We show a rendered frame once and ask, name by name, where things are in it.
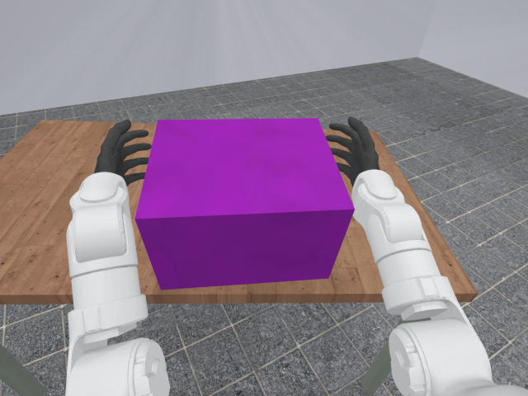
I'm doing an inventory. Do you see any carton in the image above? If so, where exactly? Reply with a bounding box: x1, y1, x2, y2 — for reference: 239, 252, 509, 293
135, 118, 355, 290

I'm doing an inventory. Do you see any robot right forearm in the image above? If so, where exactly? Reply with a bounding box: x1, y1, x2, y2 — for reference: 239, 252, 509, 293
351, 169, 492, 378

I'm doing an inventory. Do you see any robot left forearm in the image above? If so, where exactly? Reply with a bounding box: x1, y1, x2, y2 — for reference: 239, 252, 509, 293
65, 172, 149, 396

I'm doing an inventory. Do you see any robot right hand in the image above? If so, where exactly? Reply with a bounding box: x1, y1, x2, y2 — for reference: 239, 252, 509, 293
326, 116, 380, 187

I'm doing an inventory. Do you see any table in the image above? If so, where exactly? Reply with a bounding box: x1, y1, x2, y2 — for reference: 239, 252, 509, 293
0, 120, 479, 396

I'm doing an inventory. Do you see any right robot upper arm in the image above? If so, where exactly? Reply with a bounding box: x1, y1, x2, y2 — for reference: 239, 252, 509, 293
389, 318, 528, 396

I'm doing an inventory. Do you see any robot left hand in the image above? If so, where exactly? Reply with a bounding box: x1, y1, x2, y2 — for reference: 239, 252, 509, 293
94, 120, 152, 186

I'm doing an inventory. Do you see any left robot upper arm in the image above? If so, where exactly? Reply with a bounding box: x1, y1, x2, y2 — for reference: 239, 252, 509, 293
67, 337, 170, 396

